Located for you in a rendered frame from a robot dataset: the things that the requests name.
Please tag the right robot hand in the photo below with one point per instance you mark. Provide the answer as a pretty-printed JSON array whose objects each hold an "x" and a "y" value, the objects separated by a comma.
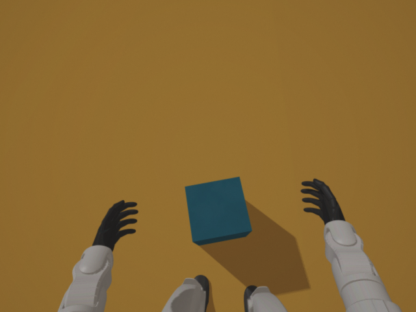
[{"x": 329, "y": 207}]

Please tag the robot right forearm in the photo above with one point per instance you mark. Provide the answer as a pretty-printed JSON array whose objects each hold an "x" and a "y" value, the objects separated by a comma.
[{"x": 357, "y": 280}]

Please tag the robot right foot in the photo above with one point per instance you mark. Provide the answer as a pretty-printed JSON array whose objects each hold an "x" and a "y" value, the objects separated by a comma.
[{"x": 248, "y": 292}]

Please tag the carton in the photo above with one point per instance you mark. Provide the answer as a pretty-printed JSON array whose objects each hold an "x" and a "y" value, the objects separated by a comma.
[{"x": 217, "y": 211}]

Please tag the robot left forearm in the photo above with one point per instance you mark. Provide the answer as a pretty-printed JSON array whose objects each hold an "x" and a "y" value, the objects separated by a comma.
[{"x": 91, "y": 279}]

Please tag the left robot hand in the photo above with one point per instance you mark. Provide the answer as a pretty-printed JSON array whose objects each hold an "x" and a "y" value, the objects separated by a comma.
[{"x": 108, "y": 233}]

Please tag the robot right shin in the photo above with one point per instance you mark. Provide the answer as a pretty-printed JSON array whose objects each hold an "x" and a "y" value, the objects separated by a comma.
[{"x": 262, "y": 289}]

